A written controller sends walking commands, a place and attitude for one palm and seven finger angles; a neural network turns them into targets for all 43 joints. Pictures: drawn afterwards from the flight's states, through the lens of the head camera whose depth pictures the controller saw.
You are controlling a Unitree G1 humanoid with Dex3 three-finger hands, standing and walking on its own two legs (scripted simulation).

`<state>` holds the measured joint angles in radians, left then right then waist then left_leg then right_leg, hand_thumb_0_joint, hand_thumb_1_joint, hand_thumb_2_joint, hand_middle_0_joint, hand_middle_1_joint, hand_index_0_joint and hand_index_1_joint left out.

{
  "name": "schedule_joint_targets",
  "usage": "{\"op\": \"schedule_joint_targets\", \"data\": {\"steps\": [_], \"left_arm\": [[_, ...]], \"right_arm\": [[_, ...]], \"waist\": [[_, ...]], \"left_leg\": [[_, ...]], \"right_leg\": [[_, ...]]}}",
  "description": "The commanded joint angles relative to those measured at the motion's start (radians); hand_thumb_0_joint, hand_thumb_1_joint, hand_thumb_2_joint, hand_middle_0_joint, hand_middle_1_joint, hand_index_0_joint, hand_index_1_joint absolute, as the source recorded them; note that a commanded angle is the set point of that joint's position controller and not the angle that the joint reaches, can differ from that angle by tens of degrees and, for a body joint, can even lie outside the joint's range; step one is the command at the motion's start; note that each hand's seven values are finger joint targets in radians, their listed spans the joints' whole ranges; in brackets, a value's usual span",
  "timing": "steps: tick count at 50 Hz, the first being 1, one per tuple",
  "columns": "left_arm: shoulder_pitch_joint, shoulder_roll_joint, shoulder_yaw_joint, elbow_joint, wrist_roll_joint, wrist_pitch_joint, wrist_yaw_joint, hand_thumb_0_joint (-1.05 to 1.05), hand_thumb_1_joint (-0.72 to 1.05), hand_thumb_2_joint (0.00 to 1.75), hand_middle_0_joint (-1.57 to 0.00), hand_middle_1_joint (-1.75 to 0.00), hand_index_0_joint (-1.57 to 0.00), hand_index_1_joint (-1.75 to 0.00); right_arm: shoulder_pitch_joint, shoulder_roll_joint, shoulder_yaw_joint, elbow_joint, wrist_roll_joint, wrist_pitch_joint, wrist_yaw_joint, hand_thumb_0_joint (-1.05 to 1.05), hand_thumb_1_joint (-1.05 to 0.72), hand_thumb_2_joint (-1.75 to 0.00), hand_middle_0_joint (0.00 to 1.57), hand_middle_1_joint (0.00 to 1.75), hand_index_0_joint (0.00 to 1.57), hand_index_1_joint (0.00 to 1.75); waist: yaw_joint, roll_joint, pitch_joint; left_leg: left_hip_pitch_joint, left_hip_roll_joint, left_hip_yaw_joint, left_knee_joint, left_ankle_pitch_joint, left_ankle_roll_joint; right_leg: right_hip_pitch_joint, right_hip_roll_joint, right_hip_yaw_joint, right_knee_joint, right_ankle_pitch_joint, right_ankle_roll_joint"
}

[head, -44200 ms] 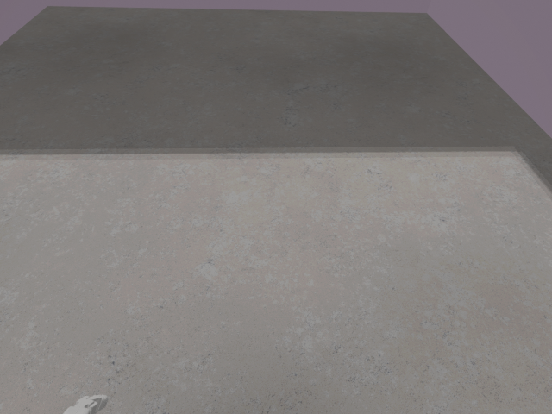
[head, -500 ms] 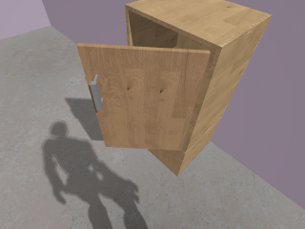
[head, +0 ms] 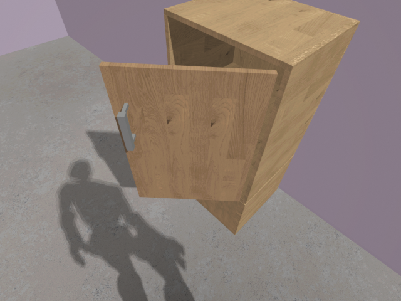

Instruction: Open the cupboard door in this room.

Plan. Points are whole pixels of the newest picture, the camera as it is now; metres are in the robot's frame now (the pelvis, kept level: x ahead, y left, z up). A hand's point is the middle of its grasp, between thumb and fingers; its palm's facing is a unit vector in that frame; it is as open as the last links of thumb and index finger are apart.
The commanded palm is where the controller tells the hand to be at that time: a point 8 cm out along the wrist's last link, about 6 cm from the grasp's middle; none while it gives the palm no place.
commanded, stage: look again from close up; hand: left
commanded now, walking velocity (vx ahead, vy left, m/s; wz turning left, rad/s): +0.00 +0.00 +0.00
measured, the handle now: (128, 127) +0.54 +0.24 +0.01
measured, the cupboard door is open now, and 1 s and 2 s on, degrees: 43 43 43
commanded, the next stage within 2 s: raise the hand with hooked fingers in 0.64 s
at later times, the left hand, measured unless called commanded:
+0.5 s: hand out of the picture -0.01 +0.17 -0.18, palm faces +0.03 -0.98 -0.20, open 7.4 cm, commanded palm none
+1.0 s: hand (113, 265) +0.18 +0.18 -0.01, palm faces +0.14 -0.99 -0.02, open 7.8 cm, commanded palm +0.10 +0.23 -0.06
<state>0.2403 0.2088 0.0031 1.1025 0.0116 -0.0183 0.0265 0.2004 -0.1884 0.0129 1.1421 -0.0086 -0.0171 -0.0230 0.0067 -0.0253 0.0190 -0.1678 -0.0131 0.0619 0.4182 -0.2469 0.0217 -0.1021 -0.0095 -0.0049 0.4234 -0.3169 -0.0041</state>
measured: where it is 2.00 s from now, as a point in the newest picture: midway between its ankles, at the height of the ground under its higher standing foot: outside the picture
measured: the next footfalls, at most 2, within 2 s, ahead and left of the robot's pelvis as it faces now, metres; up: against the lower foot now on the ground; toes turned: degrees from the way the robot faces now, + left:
none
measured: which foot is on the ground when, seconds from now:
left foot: down 0.00-1.00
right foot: down 0.00-1.00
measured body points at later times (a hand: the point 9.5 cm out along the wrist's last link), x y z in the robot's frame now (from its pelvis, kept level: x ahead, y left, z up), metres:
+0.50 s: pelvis -0.01 -0.01 +0.00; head +0.00 +0.00 +0.45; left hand -0.01 +0.23 -0.16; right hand +0.01 -0.24 -0.16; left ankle -0.01 +0.10 -0.74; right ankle -0.06 -0.11 -0.74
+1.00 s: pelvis -0.05 -0.01 -0.04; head -0.03 -0.02 +0.41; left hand +0.17 +0.23 +0.00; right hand +0.12 -0.26 -0.13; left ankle -0.01 +0.10 -0.74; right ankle -0.06 -0.11 -0.74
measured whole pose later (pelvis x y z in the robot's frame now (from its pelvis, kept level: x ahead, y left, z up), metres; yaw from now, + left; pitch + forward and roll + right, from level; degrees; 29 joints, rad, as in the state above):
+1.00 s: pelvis -0.05 -0.01 -0.04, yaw +2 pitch +8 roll +1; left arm 0.26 0.18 0.15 0.26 -0.23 -0.47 -0.15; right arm 0.20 -0.24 -0.03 0.71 0.01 -0.24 -0.02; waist -0.02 -0.01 -0.12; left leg -0.63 0.00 0.03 0.82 -0.35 0.00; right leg -0.56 -0.01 -0.04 0.86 -0.45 -0.03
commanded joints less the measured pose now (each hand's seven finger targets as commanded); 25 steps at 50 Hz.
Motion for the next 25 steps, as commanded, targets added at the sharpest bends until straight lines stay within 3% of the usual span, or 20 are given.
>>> {"op": "schedule_joint_targets", "data": {"steps": [1,25], "left_arm": [[0.053,0.116,0.016,-0.027,0.005,-0.012,0.011,0.0,0.9,0.9,-0.2,-0.3,-0.2,-0.3],[0.094,0.085,0.011,-0.005,0.004,-0.014,0.012,0.0,0.9,0.9,-0.2,-0.3,-0.2,-0.3]], "right_arm": [[0.027,-0.121,-0.023,-0.034,-0.003,-0.02,-0.011,0.0,-0.9,-0.9,0.2,0.3,0.2,0.3],[0.059,-0.091,-0.022,-0.016,-0.001,-0.019,-0.013,0.0,-0.9,-0.9,0.2,0.3,0.2,0.3]], "waist": [[-0.001,0.017,0.001],[0.0,0.009,0.022]], "left_leg": [[0.054,0.121,-0.101,-0.052,0.287,0.017],[0.049,0.122,-0.097,-0.066,0.232,0.012]], "right_leg": [[-0.058,-0.104,0.07,-0.059,0.315,-0.023],[-0.071,-0.098,0.077,-0.085,0.277,-0.025]]}}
